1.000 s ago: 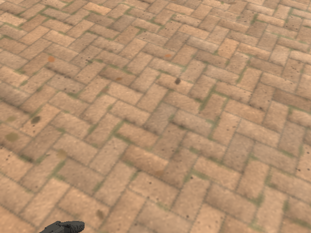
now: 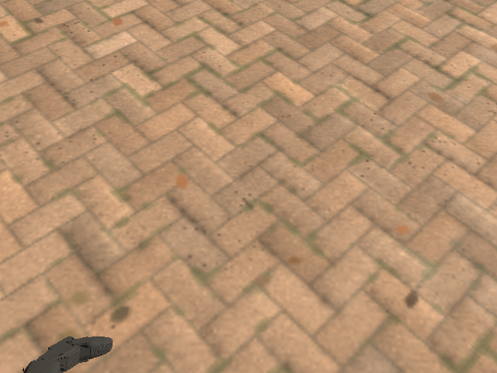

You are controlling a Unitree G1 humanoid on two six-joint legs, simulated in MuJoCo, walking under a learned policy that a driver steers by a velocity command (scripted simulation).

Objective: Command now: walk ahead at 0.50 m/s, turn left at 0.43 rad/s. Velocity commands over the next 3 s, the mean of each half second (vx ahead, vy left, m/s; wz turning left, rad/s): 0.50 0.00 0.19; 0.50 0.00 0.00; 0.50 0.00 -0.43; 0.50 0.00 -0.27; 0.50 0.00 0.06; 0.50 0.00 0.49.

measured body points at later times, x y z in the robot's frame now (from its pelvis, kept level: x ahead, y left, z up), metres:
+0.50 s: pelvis +0.28 -0.02 +0.00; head +0.31 -0.02 +0.45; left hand +0.24 +0.25 -0.13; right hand +0.52 -0.23 -0.09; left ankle +0.44 +0.15 -0.70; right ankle +0.20 -0.14 -0.75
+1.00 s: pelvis +0.54 +0.04 +0.00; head +0.56 +0.04 +0.45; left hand +0.71 +0.30 -0.10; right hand +0.58 -0.24 -0.12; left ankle +0.46 +0.13 -0.75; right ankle +0.74 -0.11 -0.69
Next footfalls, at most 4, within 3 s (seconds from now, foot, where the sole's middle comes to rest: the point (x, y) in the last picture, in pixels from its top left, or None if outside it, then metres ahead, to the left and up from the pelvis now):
0.12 right None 0.24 -0.14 -0.78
0.62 left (178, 365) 0.50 0.14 -0.78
1.14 right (253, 259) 0.81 -0.09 -0.78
1.64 left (199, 184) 1.11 0.07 -0.78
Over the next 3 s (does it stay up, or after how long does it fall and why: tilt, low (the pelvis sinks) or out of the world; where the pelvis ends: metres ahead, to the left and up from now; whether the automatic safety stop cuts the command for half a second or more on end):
stays up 1.62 -0.17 0.00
